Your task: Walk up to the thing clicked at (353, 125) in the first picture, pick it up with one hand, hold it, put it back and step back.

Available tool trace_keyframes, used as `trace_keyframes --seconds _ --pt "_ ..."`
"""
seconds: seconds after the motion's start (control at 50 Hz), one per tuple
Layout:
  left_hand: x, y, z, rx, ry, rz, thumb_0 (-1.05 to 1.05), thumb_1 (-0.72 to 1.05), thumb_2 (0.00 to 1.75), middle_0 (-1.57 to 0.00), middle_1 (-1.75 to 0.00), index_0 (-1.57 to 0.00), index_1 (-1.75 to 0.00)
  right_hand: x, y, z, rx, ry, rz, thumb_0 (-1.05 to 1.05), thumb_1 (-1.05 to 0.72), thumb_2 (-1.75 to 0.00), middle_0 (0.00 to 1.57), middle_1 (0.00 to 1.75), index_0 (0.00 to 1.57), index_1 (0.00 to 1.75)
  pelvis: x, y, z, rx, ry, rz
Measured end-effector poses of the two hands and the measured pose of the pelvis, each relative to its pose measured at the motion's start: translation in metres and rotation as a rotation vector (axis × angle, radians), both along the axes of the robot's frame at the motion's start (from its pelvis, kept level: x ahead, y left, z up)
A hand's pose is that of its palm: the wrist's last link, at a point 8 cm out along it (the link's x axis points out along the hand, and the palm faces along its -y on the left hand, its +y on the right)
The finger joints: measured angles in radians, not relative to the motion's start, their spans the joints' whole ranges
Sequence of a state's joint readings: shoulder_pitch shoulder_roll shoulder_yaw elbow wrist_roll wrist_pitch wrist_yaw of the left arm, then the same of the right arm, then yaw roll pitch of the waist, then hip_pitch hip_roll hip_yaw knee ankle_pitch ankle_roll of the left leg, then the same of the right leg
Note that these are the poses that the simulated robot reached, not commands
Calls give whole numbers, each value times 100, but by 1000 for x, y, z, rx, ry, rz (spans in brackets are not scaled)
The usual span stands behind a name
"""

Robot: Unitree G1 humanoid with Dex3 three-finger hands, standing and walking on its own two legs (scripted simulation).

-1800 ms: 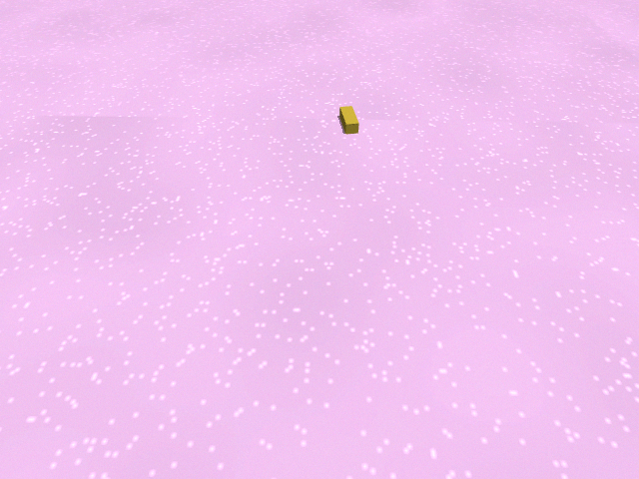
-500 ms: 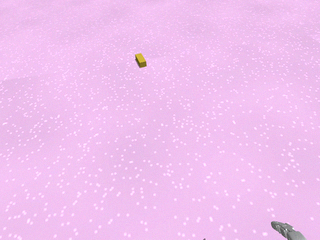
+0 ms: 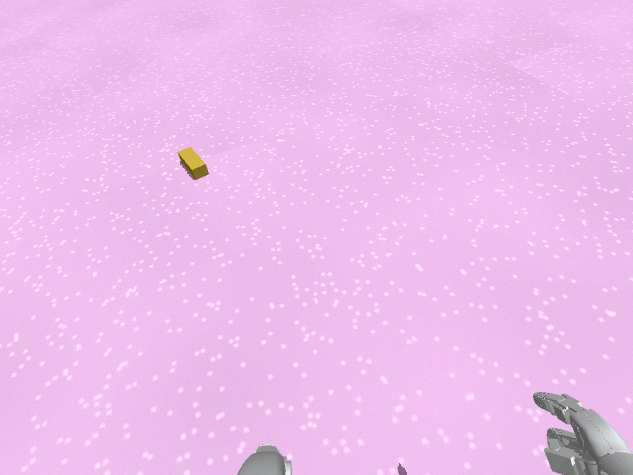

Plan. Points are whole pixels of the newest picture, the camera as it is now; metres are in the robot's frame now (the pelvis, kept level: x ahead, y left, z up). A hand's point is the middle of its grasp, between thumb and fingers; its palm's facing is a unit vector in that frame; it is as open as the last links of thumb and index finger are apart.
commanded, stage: walk up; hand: left
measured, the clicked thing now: (193, 163) +1.66 +0.74 -0.73
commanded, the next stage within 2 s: none
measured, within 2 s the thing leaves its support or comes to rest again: neither
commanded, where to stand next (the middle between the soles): +1.19 +0.88 m, yaw -53 degrees
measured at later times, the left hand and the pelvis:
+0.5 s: hand (148, 263) +0.51 +0.36 -0.10, palm faces -0.27 -0.80 -0.54, open 7.3 cm; pelvis +0.28 +0.12 -0.01, yaw -14 degrees
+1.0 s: hand (97, 216) +0.69 +0.56 -0.14, palm faces -0.41 -0.72 -0.56, open 7.3 cm; pelvis +0.52 +0.27 -0.01, yaw -26 degrees
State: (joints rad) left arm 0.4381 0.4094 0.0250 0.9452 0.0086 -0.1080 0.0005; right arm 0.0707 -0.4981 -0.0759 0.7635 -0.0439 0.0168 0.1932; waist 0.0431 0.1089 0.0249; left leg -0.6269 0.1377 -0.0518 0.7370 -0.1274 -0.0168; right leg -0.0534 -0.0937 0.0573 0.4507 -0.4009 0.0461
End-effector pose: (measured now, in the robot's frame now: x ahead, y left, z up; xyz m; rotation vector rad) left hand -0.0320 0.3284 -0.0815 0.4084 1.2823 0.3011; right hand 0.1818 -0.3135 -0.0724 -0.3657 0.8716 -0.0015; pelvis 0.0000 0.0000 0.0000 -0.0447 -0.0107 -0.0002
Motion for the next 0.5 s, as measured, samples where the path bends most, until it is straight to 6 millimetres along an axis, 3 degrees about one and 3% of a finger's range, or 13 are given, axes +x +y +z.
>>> trace_keyframes --seconds 0.06,0.1,0.14,0.26,0.36,0.44,0.5 --pt "68 48 -20 24 2 -75 0 89 90 -21 -30 -22 -31 16 14 -6 -49 -20 -83 0 -90 -90 20 30 20 30 38 35 -18 7 7 -36" --pt "122 73 -27 52 -13 -122 1 90 90 -21 -30 -21 -31 10 25 -11 -75 -10 -154 0 -91 -90 20 30 20 30 54 52 -23 24 -2 -53" --pt "177 85 -22 58 -64 -171 1 90 90 -21 -30 -21 -30 -5 37 -12 -73 53 -231 0 -91 -90 20 30 20 30 71 64 -16 26 2 -71" --pt "321 97 13 29 -172 -325 0 91 90 -20 -30 -21 -30 -45 71 -6 -51 212 -404 0 -91 -90 20 30 20 30 134 92 9 44 15 -139" --pt "422 95 34 46 -195 -419 0 91 90 -20 -30 -21 -30 -56 93 -15 -26 296 -521 0 -90 -90 20 30 20 30 194 112 13 58 18 -193" --pt "500 80 37 43 -250 -477 0 90 90 -20 -30 -21 -30 -39 112 -35 6 354 -577 1 -91 -90 20 30 20 30 244 119 5 57 18 -225" --pt "545 73 28 47 -329 -491 0 90 90 -20 -30 -21 -30 -4 123 -56 25 368 -575 1 -91 -90 20 30 20 30 275 120 -11 41 14 -248"
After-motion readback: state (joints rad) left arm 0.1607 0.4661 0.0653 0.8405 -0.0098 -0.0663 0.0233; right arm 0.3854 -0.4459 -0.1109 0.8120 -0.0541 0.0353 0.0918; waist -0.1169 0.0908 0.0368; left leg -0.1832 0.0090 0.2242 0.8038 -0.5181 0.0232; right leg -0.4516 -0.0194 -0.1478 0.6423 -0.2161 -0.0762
